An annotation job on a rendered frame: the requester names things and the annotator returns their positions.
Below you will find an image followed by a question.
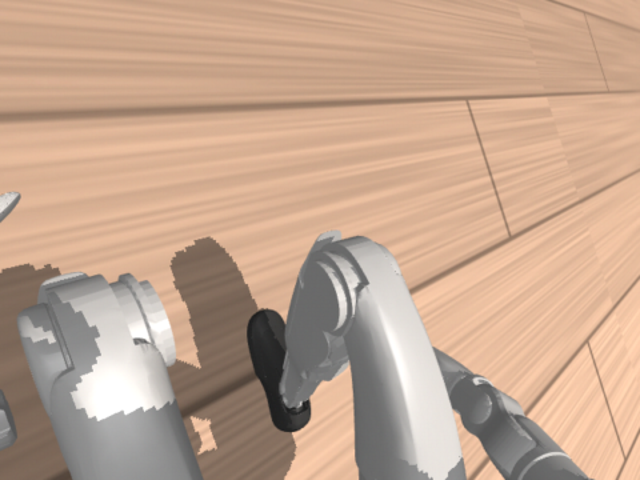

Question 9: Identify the left robot arm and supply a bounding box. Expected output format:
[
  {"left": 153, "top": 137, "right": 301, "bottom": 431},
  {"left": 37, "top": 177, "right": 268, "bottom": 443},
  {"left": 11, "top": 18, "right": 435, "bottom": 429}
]
[{"left": 0, "top": 389, "right": 17, "bottom": 451}]

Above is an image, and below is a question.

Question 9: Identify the right robot foot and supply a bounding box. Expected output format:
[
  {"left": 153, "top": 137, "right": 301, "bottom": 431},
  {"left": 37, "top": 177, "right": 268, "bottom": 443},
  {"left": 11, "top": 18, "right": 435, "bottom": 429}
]
[{"left": 247, "top": 310, "right": 311, "bottom": 432}]

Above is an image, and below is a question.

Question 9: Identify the right robot arm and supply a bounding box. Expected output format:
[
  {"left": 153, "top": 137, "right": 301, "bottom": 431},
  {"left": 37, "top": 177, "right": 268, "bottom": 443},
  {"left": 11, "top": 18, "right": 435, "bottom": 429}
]
[{"left": 449, "top": 374, "right": 595, "bottom": 480}]

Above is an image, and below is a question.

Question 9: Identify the right robot hand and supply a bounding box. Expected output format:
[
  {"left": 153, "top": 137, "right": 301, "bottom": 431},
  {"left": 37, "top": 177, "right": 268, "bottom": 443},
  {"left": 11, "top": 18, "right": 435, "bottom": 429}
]
[{"left": 432, "top": 346, "right": 474, "bottom": 398}]

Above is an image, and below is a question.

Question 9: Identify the left robot hand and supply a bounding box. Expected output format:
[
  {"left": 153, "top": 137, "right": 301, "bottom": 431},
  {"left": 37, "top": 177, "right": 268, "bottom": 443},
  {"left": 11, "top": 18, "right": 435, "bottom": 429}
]
[{"left": 0, "top": 192, "right": 21, "bottom": 222}]

